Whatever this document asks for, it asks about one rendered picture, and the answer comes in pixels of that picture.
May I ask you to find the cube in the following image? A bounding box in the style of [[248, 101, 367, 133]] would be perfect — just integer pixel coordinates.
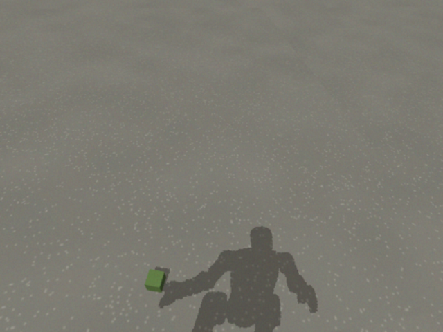
[[145, 269, 166, 293]]

